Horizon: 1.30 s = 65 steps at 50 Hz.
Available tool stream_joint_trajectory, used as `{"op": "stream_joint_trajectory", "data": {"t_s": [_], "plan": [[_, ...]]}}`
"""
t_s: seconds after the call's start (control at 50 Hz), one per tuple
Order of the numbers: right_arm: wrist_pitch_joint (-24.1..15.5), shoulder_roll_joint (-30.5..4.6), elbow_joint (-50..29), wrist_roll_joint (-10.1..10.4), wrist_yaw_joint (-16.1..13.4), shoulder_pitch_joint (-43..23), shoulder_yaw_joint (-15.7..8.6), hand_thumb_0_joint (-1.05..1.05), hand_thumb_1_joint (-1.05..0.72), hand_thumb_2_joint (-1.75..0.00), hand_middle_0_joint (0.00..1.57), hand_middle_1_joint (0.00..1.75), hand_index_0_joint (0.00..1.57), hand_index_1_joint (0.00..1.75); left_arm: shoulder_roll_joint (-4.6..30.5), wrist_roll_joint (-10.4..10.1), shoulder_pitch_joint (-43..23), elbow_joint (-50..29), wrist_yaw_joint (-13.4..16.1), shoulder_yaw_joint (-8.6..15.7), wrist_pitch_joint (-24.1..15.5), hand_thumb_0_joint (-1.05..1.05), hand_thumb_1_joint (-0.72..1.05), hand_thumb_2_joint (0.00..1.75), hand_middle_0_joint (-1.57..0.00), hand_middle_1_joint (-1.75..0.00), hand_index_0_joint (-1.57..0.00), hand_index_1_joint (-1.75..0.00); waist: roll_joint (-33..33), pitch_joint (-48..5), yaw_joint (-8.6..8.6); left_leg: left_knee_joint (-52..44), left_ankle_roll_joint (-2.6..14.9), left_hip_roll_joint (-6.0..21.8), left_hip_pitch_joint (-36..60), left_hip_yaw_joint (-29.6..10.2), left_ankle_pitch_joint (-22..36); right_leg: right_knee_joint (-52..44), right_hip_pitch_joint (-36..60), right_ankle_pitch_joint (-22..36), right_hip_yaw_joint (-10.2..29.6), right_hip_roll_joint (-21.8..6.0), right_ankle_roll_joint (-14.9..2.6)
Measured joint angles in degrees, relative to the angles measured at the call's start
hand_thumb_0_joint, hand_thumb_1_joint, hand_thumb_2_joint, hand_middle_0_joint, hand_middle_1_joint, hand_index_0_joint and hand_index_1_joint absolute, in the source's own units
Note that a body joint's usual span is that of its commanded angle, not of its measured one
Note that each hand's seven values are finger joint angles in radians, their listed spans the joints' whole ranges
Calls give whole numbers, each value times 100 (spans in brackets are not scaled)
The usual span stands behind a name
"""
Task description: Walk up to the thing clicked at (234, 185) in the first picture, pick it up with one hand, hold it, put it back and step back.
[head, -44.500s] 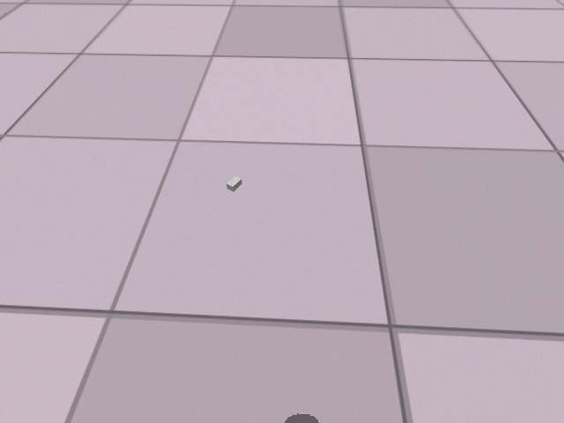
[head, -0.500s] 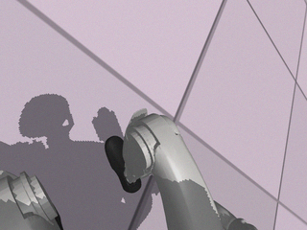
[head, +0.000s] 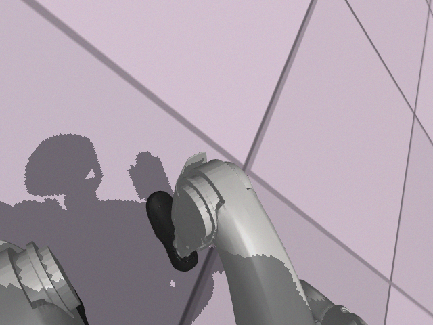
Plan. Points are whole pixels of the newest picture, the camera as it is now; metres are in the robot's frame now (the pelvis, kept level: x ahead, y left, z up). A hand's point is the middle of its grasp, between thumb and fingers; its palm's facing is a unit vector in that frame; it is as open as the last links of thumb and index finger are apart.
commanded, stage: close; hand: left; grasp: from above
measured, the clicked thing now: out of the picture +0.49 +0.34 -0.30
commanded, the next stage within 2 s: settle in 0.18 s
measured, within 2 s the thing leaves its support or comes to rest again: leaves its support in 0.62 s
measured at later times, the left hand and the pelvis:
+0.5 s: hand out of the picture +0.48 +0.34 -0.27, palm faces -0.44 -0.17 -0.88, open 6.9 cm; pelvis +0.00 +0.00 +0.00, yaw +0 degrees
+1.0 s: hand out of the picture +0.47 +0.37 -0.19, palm faces -0.45 -0.14 -0.88, open 6.9 cm; pelvis +0.01 +0.00 +0.01, yaw +3 degrees
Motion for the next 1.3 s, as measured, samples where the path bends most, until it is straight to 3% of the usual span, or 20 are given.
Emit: {"op": "stream_joint_trajectory", "data": {"t_s": [0.22, 0.44, 0.62, 0.74, 1.0, 1.16, 1.3], "plan": [[-7, 34, -11, 2, -51, -15, 51, 0, -89, -90, 20, 30, 20, 30, 30, 57, -46, 47, 60, -24, 1, 0, 53, 0, -83, -21, -95, -18, -23, -11, -29, 12, 55, 15, -19, 36, 24, -3, 2, 21, 23, 9, 15], [18, 65, -15, 23, -57, 62, 48, 0, -90, -90, 20, 30, 20, 30, -14, 120, -84, -31, -5, 50, 83, 2, 51, 0, -95, -11, -102, -9, 24, -89, -20, 1, 79, 27, -76, 62, -2, -13, -52, -6, 31, 3, -35], [102, 84, -20, 65, -4, 202, -139, 0, -91, -90, 20, 30, 20, 30, -165, 218, 183, -623, -321, 416, 213, 2, 48, 0, -99, -7, -106, -4, 119, -231, 107, -15, 29, -18, -145, 34, -21, -1, -119, -54, 2, -45, -100], [208, 58, 39, 127, 65, 343, -467, 0, -91, -90, 20, 30, 20, 30, -388, 152, 488, -1313, -704, 680, 295, 2, 48, 0, -100, -6, -107, -2, 307, -422, 311, -33, 19, -52, -212, 82, -21, 33, -191, -101, 31, -94, -190], [626, 88, 134, 465, 31, 450, -1101, 0, -90, -90, 20, 30, 20, 29, -1258, -203, 798, -2152, -1673, 119, 385, 2, 46, 0, -102, -5, -108, -1, 734, -1021, 712, -312, 42, -104, -170, 388, 54, 0, -231, -190, 274, -213, -253], [807, 135, 79, 559, -102, 468, -1280, 0, -90, -90, 20, 30, 20, 29, -1483, -57, 685, -2323, -1745, 108, 252, 1, 46, 0, -103, -2, -109, 0, 790, -1192, 739, -442, -37, -149, -163, 466, 154, 2, -289, -155, 357, -266, -242], [909, 189, 69, 585, -223, 440, -1370, 0, -90, -90, 20, 30, 20, 29, -1529, -98, 591, -2194, -1799, 129, 385, 1, 46, 0, -103, -1, -108, 0, 898, -1232, 719, -588, -63, -130, -124, 553, 231, -59, -324, -92, 441, -263, -218]]}}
